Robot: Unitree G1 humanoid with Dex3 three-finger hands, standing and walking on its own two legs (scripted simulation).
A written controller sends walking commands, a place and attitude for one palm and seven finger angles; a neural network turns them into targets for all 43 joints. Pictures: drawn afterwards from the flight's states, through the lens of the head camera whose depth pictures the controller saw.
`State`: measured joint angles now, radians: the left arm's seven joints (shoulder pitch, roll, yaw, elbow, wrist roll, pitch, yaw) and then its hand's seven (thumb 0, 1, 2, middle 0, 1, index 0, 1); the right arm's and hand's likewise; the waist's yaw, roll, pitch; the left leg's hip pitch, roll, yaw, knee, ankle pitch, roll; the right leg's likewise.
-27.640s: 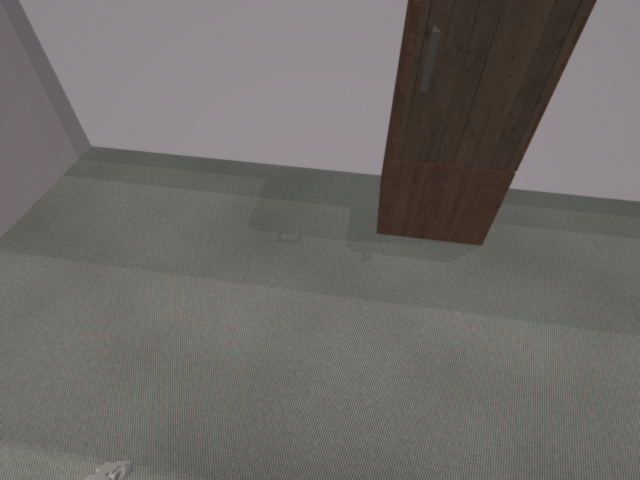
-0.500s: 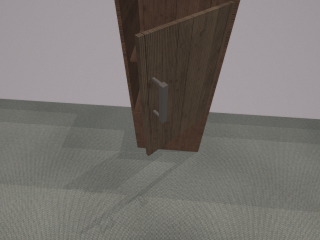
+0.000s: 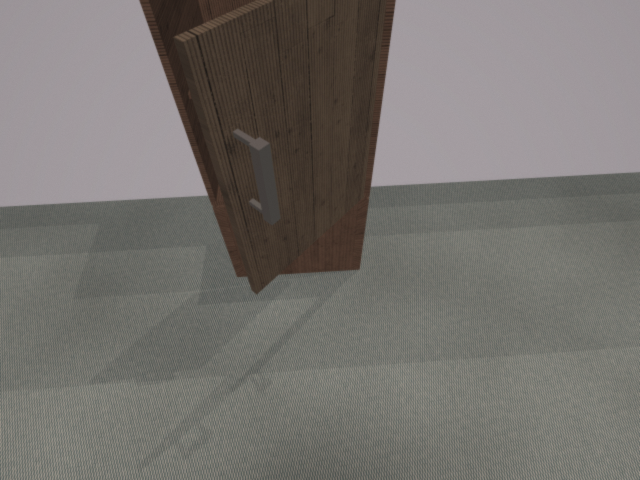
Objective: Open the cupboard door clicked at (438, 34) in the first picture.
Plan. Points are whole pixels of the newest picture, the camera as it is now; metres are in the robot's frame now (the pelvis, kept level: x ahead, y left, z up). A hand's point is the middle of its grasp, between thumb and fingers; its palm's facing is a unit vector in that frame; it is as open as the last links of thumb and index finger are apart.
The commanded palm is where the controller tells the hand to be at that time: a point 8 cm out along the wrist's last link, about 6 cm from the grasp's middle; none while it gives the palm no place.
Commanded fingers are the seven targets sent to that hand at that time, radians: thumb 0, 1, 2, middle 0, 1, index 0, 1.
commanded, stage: walk to a spot facing it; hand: left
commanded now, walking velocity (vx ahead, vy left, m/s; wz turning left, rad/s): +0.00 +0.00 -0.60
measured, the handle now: (257, 179) +0.54 +0.15 +0.03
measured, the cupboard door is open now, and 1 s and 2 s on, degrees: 45 45 45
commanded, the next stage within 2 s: none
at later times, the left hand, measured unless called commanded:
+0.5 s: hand out of the picture +0.08 +0.11 -0.15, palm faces -0.15 -0.96 -0.25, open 7.4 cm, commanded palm none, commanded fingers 0.00 0.90 0.90 -0.20 -0.30 -0.20 -0.30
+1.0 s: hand (228, 406) +0.23 +0.17 -0.16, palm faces -0.44 -0.86 -0.24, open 7.4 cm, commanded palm none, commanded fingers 0.00 0.90 0.90 -0.20 -0.30 -0.20 -0.30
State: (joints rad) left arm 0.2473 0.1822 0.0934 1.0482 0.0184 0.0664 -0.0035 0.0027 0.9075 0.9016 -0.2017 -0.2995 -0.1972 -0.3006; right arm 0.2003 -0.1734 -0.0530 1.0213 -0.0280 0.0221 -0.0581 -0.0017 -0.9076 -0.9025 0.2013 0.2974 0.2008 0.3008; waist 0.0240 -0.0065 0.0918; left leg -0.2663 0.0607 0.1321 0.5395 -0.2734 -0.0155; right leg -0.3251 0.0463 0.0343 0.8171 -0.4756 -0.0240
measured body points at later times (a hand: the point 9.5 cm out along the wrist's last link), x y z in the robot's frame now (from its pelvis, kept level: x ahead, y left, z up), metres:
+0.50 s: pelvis +0.01 -0.06 +0.01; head +0.05 -0.10 +0.46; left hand +0.09 +0.16 -0.13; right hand +0.07 -0.34 -0.14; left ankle +0.05 +0.11 -0.64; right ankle -0.02 -0.11 -0.73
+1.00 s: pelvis +0.07 +0.00 +0.01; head +0.13 +0.00 +0.46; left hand +0.26 +0.21 -0.14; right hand +0.03 -0.26 -0.11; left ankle +0.11 +0.09 -0.73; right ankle -0.04 -0.11 -0.64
